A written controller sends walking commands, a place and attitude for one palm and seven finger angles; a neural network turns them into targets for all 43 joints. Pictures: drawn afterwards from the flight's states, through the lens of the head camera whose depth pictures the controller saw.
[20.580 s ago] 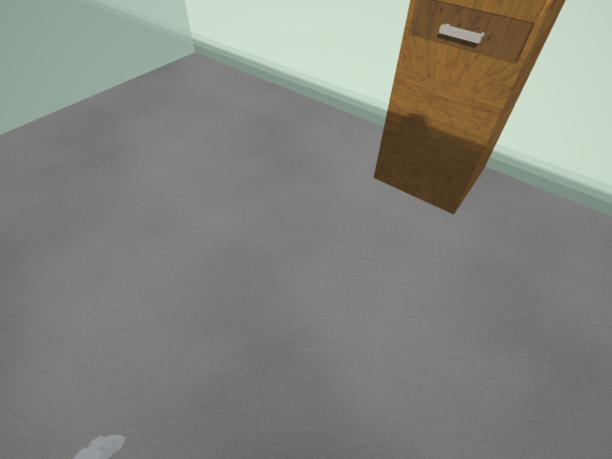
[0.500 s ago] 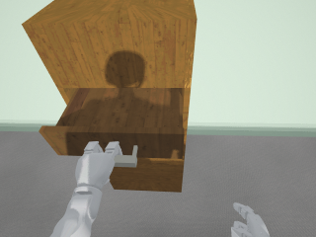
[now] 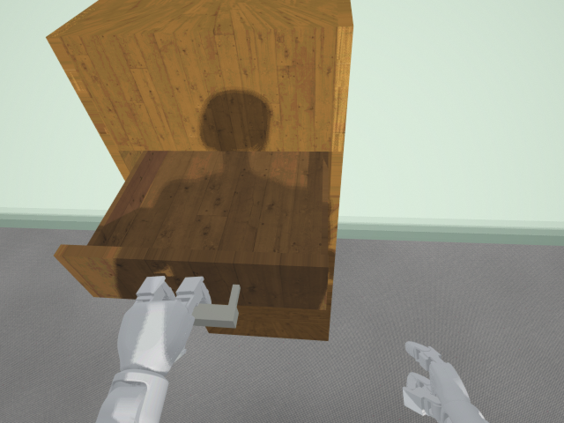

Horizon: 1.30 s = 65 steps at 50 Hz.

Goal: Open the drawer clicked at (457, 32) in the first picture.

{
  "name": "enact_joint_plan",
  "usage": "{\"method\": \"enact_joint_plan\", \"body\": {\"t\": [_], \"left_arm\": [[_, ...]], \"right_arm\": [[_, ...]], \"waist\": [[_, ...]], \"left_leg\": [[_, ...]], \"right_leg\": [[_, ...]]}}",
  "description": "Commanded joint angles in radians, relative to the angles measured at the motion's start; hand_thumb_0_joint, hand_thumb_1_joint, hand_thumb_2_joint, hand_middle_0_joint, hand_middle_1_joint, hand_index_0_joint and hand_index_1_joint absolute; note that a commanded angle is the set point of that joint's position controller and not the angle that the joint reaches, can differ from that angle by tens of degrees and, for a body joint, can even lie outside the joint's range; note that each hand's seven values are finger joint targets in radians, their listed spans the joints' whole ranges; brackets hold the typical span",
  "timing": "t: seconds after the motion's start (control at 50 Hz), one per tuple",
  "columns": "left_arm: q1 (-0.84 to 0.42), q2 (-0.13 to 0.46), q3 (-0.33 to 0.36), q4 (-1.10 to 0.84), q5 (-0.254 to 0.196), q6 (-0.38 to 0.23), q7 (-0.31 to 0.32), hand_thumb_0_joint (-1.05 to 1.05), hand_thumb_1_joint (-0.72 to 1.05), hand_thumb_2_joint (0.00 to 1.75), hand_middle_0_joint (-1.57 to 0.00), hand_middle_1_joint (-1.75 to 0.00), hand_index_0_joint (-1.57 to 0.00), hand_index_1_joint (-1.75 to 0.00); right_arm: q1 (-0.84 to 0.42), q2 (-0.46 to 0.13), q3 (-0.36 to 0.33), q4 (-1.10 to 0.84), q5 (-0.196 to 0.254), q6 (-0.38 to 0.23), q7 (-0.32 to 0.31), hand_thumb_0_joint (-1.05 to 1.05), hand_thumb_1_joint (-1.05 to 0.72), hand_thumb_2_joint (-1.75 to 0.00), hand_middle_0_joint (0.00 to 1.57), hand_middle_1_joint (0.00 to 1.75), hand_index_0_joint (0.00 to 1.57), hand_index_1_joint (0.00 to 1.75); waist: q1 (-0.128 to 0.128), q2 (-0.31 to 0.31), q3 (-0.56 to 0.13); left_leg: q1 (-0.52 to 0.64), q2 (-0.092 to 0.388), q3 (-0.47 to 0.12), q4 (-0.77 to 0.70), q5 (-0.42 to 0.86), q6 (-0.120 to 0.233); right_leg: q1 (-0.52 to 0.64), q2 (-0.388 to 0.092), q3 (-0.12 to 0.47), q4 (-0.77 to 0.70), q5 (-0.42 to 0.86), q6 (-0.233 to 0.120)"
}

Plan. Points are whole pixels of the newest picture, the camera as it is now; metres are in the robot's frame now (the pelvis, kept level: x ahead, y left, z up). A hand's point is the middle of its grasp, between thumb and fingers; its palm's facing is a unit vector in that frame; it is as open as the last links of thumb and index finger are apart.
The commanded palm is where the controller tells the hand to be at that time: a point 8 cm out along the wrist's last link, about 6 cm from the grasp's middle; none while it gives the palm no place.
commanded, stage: pull the drawer open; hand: left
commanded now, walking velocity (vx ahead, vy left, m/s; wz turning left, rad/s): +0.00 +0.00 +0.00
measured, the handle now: (190, 301) +0.28 +0.17 +0.04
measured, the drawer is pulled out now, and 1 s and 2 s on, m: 0.24 0.29 0.28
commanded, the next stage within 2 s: open the thumb to release the handle in 0.70 s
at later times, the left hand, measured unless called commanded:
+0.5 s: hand (164, 383) +0.17 +0.18 +0.02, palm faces +0.02 -0.14 -0.99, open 5.7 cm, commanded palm +0.13 +0.18 +0.08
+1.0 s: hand (164, 375) +0.18 +0.18 +0.02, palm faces +0.06 -0.11 -0.99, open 6.3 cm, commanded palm +0.15 +0.19 +0.08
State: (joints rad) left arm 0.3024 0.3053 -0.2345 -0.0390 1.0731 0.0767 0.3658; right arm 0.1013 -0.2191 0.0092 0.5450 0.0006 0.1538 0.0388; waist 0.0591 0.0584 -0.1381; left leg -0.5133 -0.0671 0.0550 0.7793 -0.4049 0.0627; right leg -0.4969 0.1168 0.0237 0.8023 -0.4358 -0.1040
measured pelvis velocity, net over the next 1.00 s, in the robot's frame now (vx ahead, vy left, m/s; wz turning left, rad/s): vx -0.01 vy -0.02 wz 0.01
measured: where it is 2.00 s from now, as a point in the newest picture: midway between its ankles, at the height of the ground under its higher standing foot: outside the picture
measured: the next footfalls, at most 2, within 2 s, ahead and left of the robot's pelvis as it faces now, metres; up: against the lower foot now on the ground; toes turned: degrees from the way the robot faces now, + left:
none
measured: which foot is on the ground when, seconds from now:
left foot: down 0.00-1.00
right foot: down 0.00-1.00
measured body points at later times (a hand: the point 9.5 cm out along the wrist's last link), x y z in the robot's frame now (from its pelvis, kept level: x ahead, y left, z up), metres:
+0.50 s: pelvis +0.00 -0.01 -0.01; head +0.02 -0.05 +0.44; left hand +0.16 +0.18 +0.07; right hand +0.22 -0.22 -0.11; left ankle -0.01 +0.08 -0.70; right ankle -0.03 -0.06 -0.70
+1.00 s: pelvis -0.01 -0.02 -0.01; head +0.02 -0.06 +0.44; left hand +0.17 +0.18 +0.07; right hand +0.21 -0.24 -0.12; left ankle -0.01 +0.08 -0.70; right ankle -0.03 -0.06 -0.70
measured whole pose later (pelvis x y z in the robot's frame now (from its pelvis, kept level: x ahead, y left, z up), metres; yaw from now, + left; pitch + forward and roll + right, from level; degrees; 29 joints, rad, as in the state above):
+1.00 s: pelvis -0.01 -0.02 -0.01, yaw +1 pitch +10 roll +2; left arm 0.50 0.37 -0.14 -0.16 1.05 -0.05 0.47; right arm 0.10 -0.25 -0.01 0.55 -0.02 0.15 0.02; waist 0.07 0.06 -0.13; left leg -0.60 -0.06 0.04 0.86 -0.43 0.04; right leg -0.59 0.13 0.00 0.88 -0.46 -0.13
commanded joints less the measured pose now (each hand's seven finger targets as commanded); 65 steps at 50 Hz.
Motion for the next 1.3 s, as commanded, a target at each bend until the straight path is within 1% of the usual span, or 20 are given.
{"method": "enact_joint_plan", "body": {"t": [0.0, 0.14, 0.2, 0.34, 0.4, 0.46, 0.56, 0.64, 0.74, 0.76, 0.78, 0.8, 0.84, 0.88, 0.92, 0.98, 1.06, 1.1, 1.18, 1.28], "left_arm": [[-0.04, 0.089, 0.095, -0.236, -0.015, 0.0, 0.037, 0.0, 0.9, 0.9, -0.4, -1.35, -0.4, -1.35], [0.178, 0.093, 0.112, -0.31, -0.04, -0.051, 0.036, 0.0, 0.9, 0.9, -0.4, -1.35, -0.4, -1.35], [0.202, 0.126, 0.151, -0.318, -0.033, -0.06, 0.05, 0.0, 0.9, 0.9, -0.4, -1.35, -0.4, -1.35], [0.273, 0.123, 0.165, -0.358, -0.014, -0.072, 0.088, 0.0, 0.9, 0.9, -0.4, -1.35, -0.4, -1.35], [0.305, 0.158, 0.21, -0.369, -0.028, -0.083, 0.102, 0.0, 0.9, 0.9, -0.4, -1.35, -0.4, -1.35], [0.366, 0.135, 0.191, -0.377, -0.036, -0.096, 0.104, 0.0, 0.9, 0.9, -0.4, -1.35, -0.4, -1.35], [0.385, 0.154, 0.209, -0.392, -0.038, -0.098, 0.11, 0.0, 0.9, 0.9, -0.4, -1.35, -0.4, -1.35], [0.475, 0.158, 0.228, -0.39, -0.058, -0.113, 0.114, 0.0, 0.9, 0.9, -0.4, -1.35, -0.4, -1.35], [0.54, 0.164, 0.24, -0.416, -0.061, -0.124, 0.122, 0.0, 0.9, 0.9, -0.4, -1.35, -0.4, -1.35], [0.544, 0.168, 0.241, -0.429, -0.06, -0.124, 0.124, 0.0, 0.9, 0.9, -0.4, -1.35, -0.4, -1.35], [0.126, 0.261, 0.309, -0.364, -0.016, -0.109, 0.138, 0.0, 0.9, 0.9, -0.4, -1.35, -0.4, -1.35], [0.097, 0.256, 0.338, -0.372, -0.007, -0.112, 0.152, 0.0, 0.83, 0.87, -0.4, -1.34, -0.4, -1.34], [0.188, 0.236, 0.337, -0.282, -0.007, -0.104, 0.164, 0.0, 0.69, 0.81, -0.38, -1.33, -0.38, -1.33], [0.159, 0.214, 0.317, -0.291, -0.033, -0.093, 0.16, 0.0, 0.55, 0.75, -0.38, -1.31, -0.38, -1.31], [0.148, 0.211, 0.312, -0.288, -0.051, -0.078, 0.161, 0.0, 0.41, 0.69, -0.36, -1.3, -0.36, -1.3], [0.13, 0.194, 0.269, -0.261, -0.061, -0.064, 0.143, 0.0, 0.2, 0.6, -0.35, -1.27, -0.35, -1.27], [0.161, 0.222, 0.283, -0.214, -0.055, -0.062, 0.118, 0.0, -0.08, 0.48, -0.33, -1.24, -0.33, -1.24], [0.161, 0.232, 0.292, -0.211, -0.062, -0.066, 0.104, 0.0, -0.22, 0.42, -0.32, -1.23, -0.32, -1.23], [0.17, 0.229, 0.286, -0.227, -0.06, -0.076, 0.087, 0.0, -0.5, 0.3, -0.3, -1.2, -0.3, -1.2], [0.15, 0.234, 0.303, -0.234, -0.062, -0.09, 0.083, 0.0, -0.5, 0.3, -0.3, -1.2, -0.3, -1.2]], "right_arm": [[-0.14, -0.091, -0.037, -0.174, -0.006, -0.047, 0.004, 0.0, -0.9, -0.9, 0.2, 0.3, 0.2, 0.3], [-0.135, -0.087, -0.033, -0.193, -0.007, -0.06, 0.024, 0.0, -0.9, -0.9, 0.2, 0.3, 0.2, 0.3], [-0.134, -0.096, -0.032, -0.193, -0.01, -0.059, 0.029, 0.0, -0.9, -0.9, 0.2, 0.3, 0.2, 0.3], [-0.124, -0.098, -0.038, -0.202, -0.022, -0.061, 0.038, 0.0, -0.9, -0.9, 0.2, 0.3, 0.2, 0.3], [-0.127, -0.099, -0.035, -0.207, -0.022, -0.063, 0.033, 0.0, -0.9, -0.9, 0.2, 0.3, 0.2, 0.3], [-0.126, -0.097, -0.036, -0.208, -0.024, -0.065, 0.037, 0.0, -0.9, -0.9, 0.2, 0.3, 0.2, 0.3], [-0.129, -0.1, -0.035, -0.213, -0.026, -0.065, 0.04, 0.0, -0.9, -0.9, 0.2, 0.3, 0.2, 0.3], [-0.127, -0.097, -0.029, -0.22, -0.021, -0.072, 0.037, 0.0, -0.9, -0.9, 0.2, 0.3, 0.2, 0.3], [-0.131, -0.103, -0.026, -0.224, -0.023, -0.071, 0.046, 0.0, -0.9, -0.9, 0.2, 0.3, 0.2, 0.3], [-0.134, -0.109, -0.026, -0.226, -0.026, -0.07, 0.05, 0.0, -0.9, -0.9, 0.2, 0.3, 0.2, 0.3], [-0.139, -0.124, -0.026, -0.164, -0.036, -0.047, 0.025, 0.0, -0.9, -0.9, 0.2, 0.3, 0.2, 0.3], [-0.131, -0.111, -0.035, -0.174, -0.045, -0.052, 0.004, 0.0, -0.9, -0.9, 0.2, 0.3, 0.2, 0.3], [-0.128, -0.102, -0.035, -0.182, -0.04, -0.063, -0.007, 0.0, -0.9, -0.9, 0.2, 0.3, 0.2, 0.3], [-0.121, -0.104, -0.047, -0.176, -0.031, -0.061, -0.012, 0.0, -0.9, -0.9, 0.2, 0.3, 0.2, 0.3], [-0.124, -0.104, -0.05, -0.166, -0.023, -0.057, -0.014, 0.0, -0.9, -0.9, 0.2, 0.3, 0.2, 0.3], [-0.134, -0.102, -0.049, -0.158, -0.013, -0.053, -0.021, 0.0, -0.9, -0.9, 0.2, 0.3, 0.2, 0.3], [-0.159, -0.095, -0.033, -0.15, -0.006, -0.057, -0.031, 0.0, -0.9, -0.9, 0.2, 0.3, 0.2, 0.3], [-0.167, -0.095, -0.029, -0.15, -0.003, -0.06, -0.033, 0.0, -0.9, -0.9, 0.2, 0.3, 0.2, 0.3], [-0.164, -0.094, -0.03, -0.142, -0.006, -0.066, -0.034, 0.0, -0.9, -0.9, 0.2, 0.3, 0.2, 0.3], [-0.169, -0.096, -0.033, -0.141, -0.013, -0.068, -0.038, 0.0, -0.9, -0.9, 0.2, 0.3, 0.2, 0.3]], "waist": [[0.016, -0.071, -0.165], [0.034, -0.119, -0.163], [0.028, -0.095, -0.131], [0.029, -0.058, -0.138], [0.031, -0.097, -0.15], [0.037, -0.115, -0.153], [0.035, -0.099, -0.128], [0.047, -0.115, -0.126], [0.051, -0.076, -0.13], [0.054, -0.07, -0.144], [-0.03, -0.099, -0.081], [-0.002, -0.081, -0.096], [0.017, -0.062, -0.091], [0.02, -0.024, -0.157], [0.026, -0.037, -0.218], [0.018, -0.093, -0.175], [0.035, -0.161, -0.144], [0.032, -0.164, -0.125], [0.036, -0.096, -0.1], [0.035, -0.074, -0.077]], "left_leg": [[0.107, 0.017, -0.091, -0.051, 0.286, -0.029], [0.051, 0.004, -0.091, -0.033, 0.304, -0.027], [0.039, 0.004, -0.091, -0.024, 0.287, -0.029], [0.038, 0.004, -0.09, 0.017, 0.26, -0.029], [0.021, -0.001, -0.096, 0.028, 0.247, -0.027], [0.015, -0.003, -0.095, 0.032, 0.258, -0.027], [0.015, -0.002, -0.092, 0.042, 0.235, -0.027], [-0.02, -0.007, -0.091, 0.042, 0.216, -0.026], [-0.026, -0.006, -0.085, 0.045, 0.235, -0.03], [-0.021, -0.006, -0.083, 0.049, 0.239, -0.032], [-0.047, -0.014, -0.095, 0.061, 0.171, -0.024], [-0.036, -0.013, -0.09, 0.067, 0.151, -0.019], [-0.046, -0.018, -0.087, 0.069, 0.121, -0.023], [-0.018, -0.018, -0.091, 0.054, 0.15, -0.025], [0.004, -0.016, -0.089, 0.035, 0.182, -0.024], [-0.008, -0.015, -0.091, 0.009, 0.189, -0.023], [-0.049, -0.02, -0.083, -0.012, 0.16, -0.029], [-0.047, -0.02, -0.083, -0.022, 0.15, -0.028], [-0.037, -0.023, -0.081, -0.027, 0.131, -0.03], [-0.041, -0.022, -0.086, -0.023, 0.108, -0.03]], "right_leg": [[0.068, -0.066, 0.152, -0.127, 0.379, 0.04], [0.12, -0.091, 0.179, -0.096, 0.576, 0.058], [0.088, -0.082, 0.183, -0.097, 0.533, 0.048], [0.019, -0.071, 0.181, -0.079, 0.42, 0.036], [0.041, -0.077, 0.207, -0.082, 0.474, 0.041], [0.039, -0.081, 0.199, -0.068, 0.497, 0.047], [0.006, -0.084, 0.212, -0.081, 0.45, 0.046], [0.058, -0.102, 0.232, -0.09, 0.523, 0.058], [0.063, -0.104, 0.24, -0.08, 0.57, 0.054], [0.056, -0.105, 0.249, -0.077, 0.575, 0.055], [-0.041, -0.099, 0.251, -0.085, 0.467, 0.053], [-0.021, -0.089, 0.263, -0.109, 0.4, 0.047], [-0.013, -0.103, 0.274, -0.136, 0.324, 0.048], [0.026, -0.1, 0.261, -0.12, 0.383, 0.048], [0.068, -0.096, 0.239, -0.099, 0.453, 0.053], [0.09, -0.102, 0.222, -0.113, 0.504, 0.068], [0.149, -0.128, 0.271, -0.143, 0.552, 0.085], [0.167, -0.133, 0.288, -0.16, 0.561, 0.082], [0.156, -0.138, 0.304, -0.187, 0.484, 0.081], [0.129, -0.137, 0.326, -0.218, 0.359, 0.083]]}}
